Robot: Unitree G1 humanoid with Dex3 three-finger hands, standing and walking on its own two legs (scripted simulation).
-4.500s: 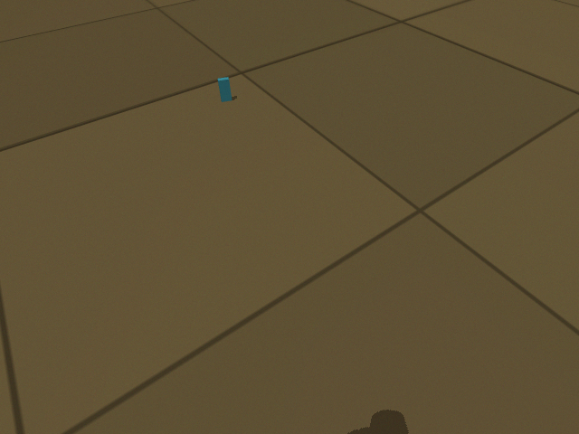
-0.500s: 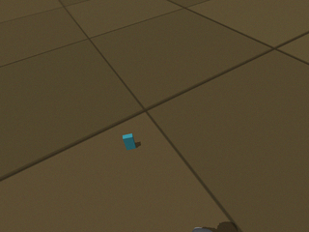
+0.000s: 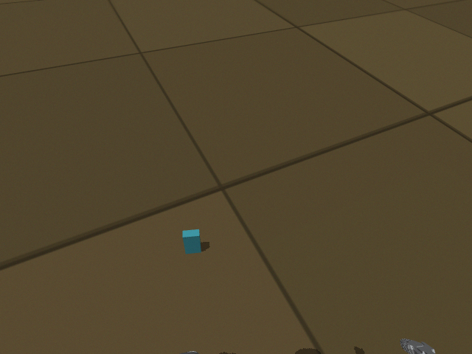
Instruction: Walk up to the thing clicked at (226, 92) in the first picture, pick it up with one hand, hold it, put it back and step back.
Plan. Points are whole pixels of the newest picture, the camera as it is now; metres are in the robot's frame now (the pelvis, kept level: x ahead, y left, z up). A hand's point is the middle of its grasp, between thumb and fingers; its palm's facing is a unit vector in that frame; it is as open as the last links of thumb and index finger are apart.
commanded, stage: walk up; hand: left
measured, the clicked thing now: (192, 242) +0.68 +0.18 -0.68
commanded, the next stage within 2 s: none
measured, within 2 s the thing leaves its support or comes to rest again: neither
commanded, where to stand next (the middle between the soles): +0.32 -0.02 m, yaw -2 degrees
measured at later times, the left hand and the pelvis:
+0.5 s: hand (113, 315) +0.22 +0.24 -0.11, palm faces -0.05 -0.89 -0.45, open 7.4 cm; pelvis +0.14 -0.04 +0.00, yaw -2 degrees
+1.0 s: hand (112, 293) +0.27 +0.27 -0.16, palm faces -0.07 -0.94 -0.33, open 7.4 cm; pelvis +0.22 +0.01 +0.01, yaw -1 degrees
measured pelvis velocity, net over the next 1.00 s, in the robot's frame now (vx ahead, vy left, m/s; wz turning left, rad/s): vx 0.22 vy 0.01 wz -0.02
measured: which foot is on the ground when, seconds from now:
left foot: down 0.00-0.42, up 0.44-0.84, down 0.86-1.00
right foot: up 0.00-0.38, down 0.40-0.88, up 0.90-1.00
